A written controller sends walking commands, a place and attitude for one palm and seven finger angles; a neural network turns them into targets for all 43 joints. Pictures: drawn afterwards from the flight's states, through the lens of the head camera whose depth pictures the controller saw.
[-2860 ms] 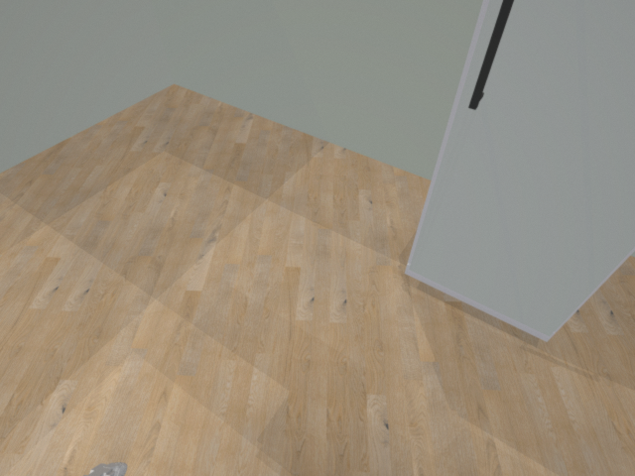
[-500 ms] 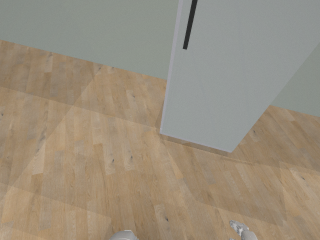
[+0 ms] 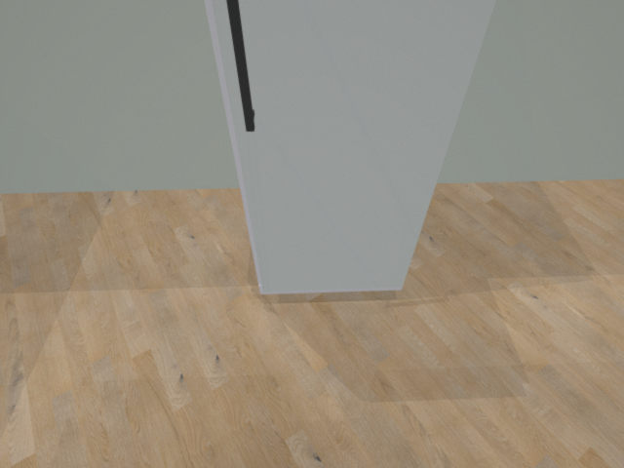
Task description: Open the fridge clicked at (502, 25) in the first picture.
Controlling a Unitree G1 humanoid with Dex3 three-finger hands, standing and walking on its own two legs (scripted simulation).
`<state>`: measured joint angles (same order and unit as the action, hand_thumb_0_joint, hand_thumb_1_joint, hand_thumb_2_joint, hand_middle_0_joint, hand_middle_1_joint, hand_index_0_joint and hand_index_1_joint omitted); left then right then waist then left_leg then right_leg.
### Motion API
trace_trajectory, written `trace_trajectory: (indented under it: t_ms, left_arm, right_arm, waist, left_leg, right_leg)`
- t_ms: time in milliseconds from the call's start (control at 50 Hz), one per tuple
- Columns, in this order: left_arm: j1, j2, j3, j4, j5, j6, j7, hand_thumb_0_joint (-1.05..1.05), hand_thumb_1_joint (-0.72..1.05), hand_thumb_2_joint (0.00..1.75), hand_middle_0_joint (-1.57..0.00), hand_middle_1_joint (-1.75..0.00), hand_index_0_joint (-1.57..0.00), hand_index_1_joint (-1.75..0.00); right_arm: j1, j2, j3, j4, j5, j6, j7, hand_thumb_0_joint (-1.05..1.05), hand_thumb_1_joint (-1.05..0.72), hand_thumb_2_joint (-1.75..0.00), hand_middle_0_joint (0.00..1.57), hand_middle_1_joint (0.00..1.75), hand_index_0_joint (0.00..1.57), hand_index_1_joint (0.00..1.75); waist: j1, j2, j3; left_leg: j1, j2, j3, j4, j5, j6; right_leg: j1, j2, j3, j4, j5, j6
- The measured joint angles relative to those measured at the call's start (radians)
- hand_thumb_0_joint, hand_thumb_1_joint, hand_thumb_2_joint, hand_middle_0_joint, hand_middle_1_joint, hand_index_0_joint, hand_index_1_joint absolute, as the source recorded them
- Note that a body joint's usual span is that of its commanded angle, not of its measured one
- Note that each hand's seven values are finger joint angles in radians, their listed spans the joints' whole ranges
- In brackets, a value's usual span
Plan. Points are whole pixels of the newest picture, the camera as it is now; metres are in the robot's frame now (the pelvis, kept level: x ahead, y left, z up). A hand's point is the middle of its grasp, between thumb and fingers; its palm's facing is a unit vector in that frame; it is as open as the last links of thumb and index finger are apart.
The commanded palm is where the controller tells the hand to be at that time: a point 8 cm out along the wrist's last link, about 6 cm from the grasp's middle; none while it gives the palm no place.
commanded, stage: take the last steps up to it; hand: left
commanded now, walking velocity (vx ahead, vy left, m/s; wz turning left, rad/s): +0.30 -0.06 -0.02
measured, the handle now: (235, 6) +0.76 +0.13 +0.25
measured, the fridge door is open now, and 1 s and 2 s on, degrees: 0 0 0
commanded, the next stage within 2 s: come to a stop and stand still in 0.64 s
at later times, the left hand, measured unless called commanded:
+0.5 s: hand out of the picture +0.15 +0.21 -0.18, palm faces +0.03 -0.99 -0.13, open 7.3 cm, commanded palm none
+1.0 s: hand (230, 340) +0.37 +0.15 -0.17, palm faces +0.03 -0.97 -0.22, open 7.2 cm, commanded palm none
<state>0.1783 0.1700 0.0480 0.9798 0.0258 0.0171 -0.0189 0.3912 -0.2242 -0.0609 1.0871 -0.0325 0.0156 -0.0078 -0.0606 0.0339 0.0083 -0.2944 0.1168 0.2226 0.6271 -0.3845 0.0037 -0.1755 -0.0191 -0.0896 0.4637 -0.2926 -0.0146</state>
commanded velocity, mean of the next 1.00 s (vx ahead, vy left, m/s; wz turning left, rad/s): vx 0.09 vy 0.00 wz -0.02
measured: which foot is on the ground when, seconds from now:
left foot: up 0.00-0.28, down 0.30-0.78, up 0.80-1.00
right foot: down 0.00-0.32, up 0.34-0.76, down 0.78-1.00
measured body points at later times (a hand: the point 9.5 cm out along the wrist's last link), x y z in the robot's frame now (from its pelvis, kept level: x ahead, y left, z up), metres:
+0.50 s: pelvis +0.15 +0.03 +0.01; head +0.17 +0.06 +0.45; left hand +0.15 +0.26 -0.16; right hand +0.17 -0.20 -0.14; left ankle +0.17 +0.12 -0.73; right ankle +0.14 -0.10 -0.65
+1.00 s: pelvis +0.29 -0.02 +0.00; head +0.33 -0.03 +0.45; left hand +0.37 +0.20 -0.15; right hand +0.30 -0.25 -0.17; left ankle +0.27 +0.09 -0.70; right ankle +0.33 -0.13 -0.73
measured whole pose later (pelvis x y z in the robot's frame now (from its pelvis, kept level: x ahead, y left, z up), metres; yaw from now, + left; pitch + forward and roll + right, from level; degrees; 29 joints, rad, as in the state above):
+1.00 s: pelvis +0.29 -0.02 +0.00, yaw -1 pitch +0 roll +0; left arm 0.13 0.14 0.05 1.03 0.02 0.00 0.04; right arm 0.22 -0.16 -0.06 1.07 -0.01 0.04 -0.03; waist 0.00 0.03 0.09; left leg -0.38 0.04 0.05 0.90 -0.50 -0.03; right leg -0.31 -0.05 -0.16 0.53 -0.22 -0.04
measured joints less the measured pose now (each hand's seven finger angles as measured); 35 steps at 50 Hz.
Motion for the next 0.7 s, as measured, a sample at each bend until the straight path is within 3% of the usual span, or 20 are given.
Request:
trace_trajectory:
  t_ms: [40, 120, 200, 280, 320, 380, 440, 560, 700]
  left_arm:
    - [0.029, -0.015, -0.005, 0.016, -0.005, -0.017, 0.013, 0.0, 0.91, 0.89, -0.2, -0.3, -0.2, -0.3]
    - [0.095, -0.001, 0.005, 0.057, -0.007, -0.041, 0.036, -0.01, 0.95, 0.89, -0.2, -0.3, -0.21, -0.3]
    - [0.15, 0.004, -0.003, 0.112, -0.002, -0.048, 0.035, -0.01, 0.94, 0.89, -0.2, -0.3, -0.2, -0.3]
    - [0.2, 0.002, -0.005, 0.157, -0.002, -0.045, 0.03, 0.0, 0.93, 0.89, -0.2, -0.3, -0.2, -0.3]
    - [0.22, 0.0, -0.003, 0.174, -0.01, -0.035, 0.024, 0.0, 0.92, 0.89, -0.2, -0.3, -0.2, -0.3]
    - [0.211, 0.001, 0.0, 0.183, -0.009, -0.009, 0.016, 0.0, 0.92, 0.89, -0.2, -0.3, -0.2, -0.3]
    - [0.171, 0.003, 0.009, 0.164, 0.002, -0.005, 0.007, 0.0, 0.92, 0.89, -0.2, -0.3, -0.2, -0.3]
    - [0.096, -0.008, 0.016, 0.093, 0.004, -0.012, 0.009, 0.0, 0.92, 0.89, -0.19, -0.3, -0.2, -0.3]
    - [0.042, 0.003, 0.024, 0.079, 0.0, -0.006, 0.009, 0.01, 0.94, 0.89, -0.19, -0.3, -0.2, -0.3]
  right_arm:
    - [0.006, -0.001, -0.001, 0.022, -0.002, 0.021, 0.005, 0.01, -0.91, -0.9, 0.2, 0.3, 0.2, 0.3]
    - [-0.015, 0.014, -0.004, 0.018, -0.007, 0.018, 0.016, 0.01, -0.91, -0.9, 0.2, 0.29, 0.2, 0.3]
    - [-0.064, 0.034, -0.003, -0.016, -0.002, 0.0, 0.023, 0.01, -0.91, -0.9, 0.2, 0.29, 0.19, 0.3]
    - [-0.121, 0.053, 0.007, -0.048, 0.002, -0.027, 0.028, 0.01, -0.91, -0.9, 0.2, 0.29, 0.19, 0.3]
    - [-0.147, 0.062, 0.011, -0.062, -0.005, -0.056, 0.021, 0.01, -0.91, -0.9, 0.2, 0.29, 0.2, 0.3]
    - [-0.165, 0.081, 0.016, -0.071, -0.002, -0.076, 0.003, 0.0, -0.91, -0.9, 0.2, 0.3, 0.2, 0.3]
    - [-0.146, 0.085, 0.013, -0.059, 0.002, -0.081, -0.015, 0.0, -0.93, -0.9, 0.2, 0.3, 0.2, 0.3]
    - [-0.081, 0.1, 0.019, -0.006, 0.008, -0.072, -0.013, 0.0, -0.92, -0.9, 0.2, 0.3, 0.2, 0.3]
    - [-0.037, 0.124, 0.012, 0.02, 0.0, -0.058, -0.007, 0.0, -0.91, -0.9, 0.2, 0.3, 0.2, 0.3]
  waist:
    - [0.009, 0.003, -0.013]
    - [0.017, -0.01, -0.02]
    - [0.027, -0.02, -0.003]
    - [0.048, -0.039, 0.02]
    - [0.053, -0.06, 0.034]
    - [0.055, -0.074, 0.044]
    - [0.055, -0.077, 0.041]
    - [0.07, -0.069, 0.021]
    - [0.036, -0.049, 0.042]
  left_leg:
    - [-0.065, -0.007, -0.066, 0.168, -0.068, -0.011]
    - [-0.173, 0.0, -0.113, 0.334, 0.006, -0.028]
    - [-0.206, 0.01, -0.114, 0.255, 0.052, -0.027]
    - [-0.145, -0.008, -0.093, 0.063, 0.101, -0.008]
    - [-0.117, -0.025, -0.072, 0.039, 0.145, 0.025]
    - [-0.077, -0.033, -0.04, 0.058, 0.095, 0.053]
    - [0.004, -0.053, -0.031, -0.044, 0.115, 0.048]
    - [0.138, -0.084, -0.028, -0.225, 0.152, 0.044]
    - [0.225, -0.077, -0.021, -0.243, 0.089, 0.004]
  right_leg:
    - [0.024, 0.012, -0.001, -0.01, -0.011, -0.003]
    - [0.093, 0.024, 0.0, -0.077, -0.015, 0.0]
    - [0.145, 0.025, -0.002, -0.099, -0.04, 0.011]
    - [0.176, 0.01, 0.002, -0.041, -0.116, 0.037]
    - [0.12, -0.017, 0.015, 0.134, -0.184, 0.026]
    - [-0.072, -0.013, 0.059, 0.563, -0.18, -0.01]
    - [-0.22, -0.034, 0.044, 0.711, -0.068, -0.011]
    - [-0.357, -0.083, 0.03, 0.556, 0.068, 0.02]
    - [-0.311, -0.09, 0.008, 0.255, 0.086, 0.02]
